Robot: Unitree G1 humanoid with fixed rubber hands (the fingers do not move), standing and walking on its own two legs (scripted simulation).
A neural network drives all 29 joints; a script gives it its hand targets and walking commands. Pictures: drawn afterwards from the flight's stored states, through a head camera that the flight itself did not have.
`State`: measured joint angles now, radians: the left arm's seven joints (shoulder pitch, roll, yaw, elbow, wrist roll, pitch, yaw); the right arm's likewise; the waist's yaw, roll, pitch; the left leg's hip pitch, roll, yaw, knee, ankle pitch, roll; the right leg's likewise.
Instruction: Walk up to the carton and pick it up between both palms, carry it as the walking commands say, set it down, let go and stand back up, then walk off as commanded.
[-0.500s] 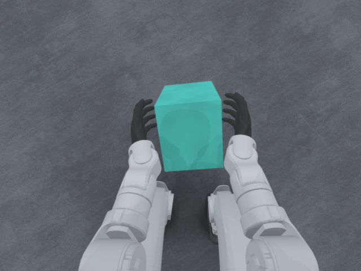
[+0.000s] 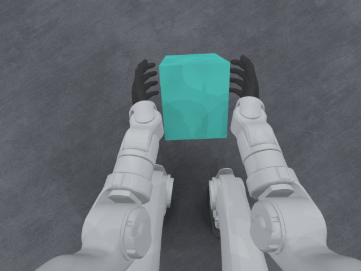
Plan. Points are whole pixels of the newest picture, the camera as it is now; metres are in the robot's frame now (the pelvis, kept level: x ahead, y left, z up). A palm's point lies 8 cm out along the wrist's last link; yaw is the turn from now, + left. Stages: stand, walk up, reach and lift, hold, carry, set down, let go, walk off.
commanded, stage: set down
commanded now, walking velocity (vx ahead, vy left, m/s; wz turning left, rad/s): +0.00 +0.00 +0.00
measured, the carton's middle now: (192, 91) +0.50 +0.01 -0.21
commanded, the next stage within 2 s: none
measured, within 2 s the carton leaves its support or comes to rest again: neither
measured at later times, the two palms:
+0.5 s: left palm (149, 104) +0.47 +0.12 -0.21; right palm (233, 101) +0.48 -0.10 -0.22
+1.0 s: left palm (150, 104) +0.48 +0.12 -0.28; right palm (228, 98) +0.51 -0.10 -0.29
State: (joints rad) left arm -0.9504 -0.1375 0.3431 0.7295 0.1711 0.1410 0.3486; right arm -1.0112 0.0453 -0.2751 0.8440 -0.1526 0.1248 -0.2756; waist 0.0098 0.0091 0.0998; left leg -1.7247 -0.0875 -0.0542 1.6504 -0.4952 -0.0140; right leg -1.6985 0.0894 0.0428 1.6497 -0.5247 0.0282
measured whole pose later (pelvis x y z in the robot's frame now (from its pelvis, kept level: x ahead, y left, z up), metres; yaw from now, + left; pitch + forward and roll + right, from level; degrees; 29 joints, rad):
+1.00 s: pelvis -0.02 +0.00 -0.11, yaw +0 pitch +32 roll +0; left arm -1.34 -0.03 0.43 0.76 0.16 0.22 0.25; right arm -1.41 -0.11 -0.34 0.91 -0.14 0.21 -0.15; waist 0.04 0.01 0.47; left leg -2.02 -0.11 -0.04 2.00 -0.53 -0.04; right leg -2.01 0.12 0.04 2.01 -0.56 0.05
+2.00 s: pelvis -0.01 +0.00 -0.14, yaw +1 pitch +37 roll +0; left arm -1.42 0.04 0.48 0.85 0.20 0.19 0.10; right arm -1.45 -0.15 -0.34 0.94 -0.15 0.17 -0.07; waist 0.04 0.01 0.38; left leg -2.18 -0.13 -0.04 2.10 -0.56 -0.05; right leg -2.16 0.11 0.04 2.12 -0.61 0.05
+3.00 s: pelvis +0.01 +0.00 -0.15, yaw +1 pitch +38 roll +0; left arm -1.41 0.04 0.54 0.87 0.25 0.11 0.06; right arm -1.45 -0.15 -0.35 0.97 -0.17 0.10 -0.03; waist 0.04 0.03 0.36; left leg -2.20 -0.13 -0.04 2.13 -0.60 -0.05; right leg -2.17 0.11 0.04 2.15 -0.64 0.05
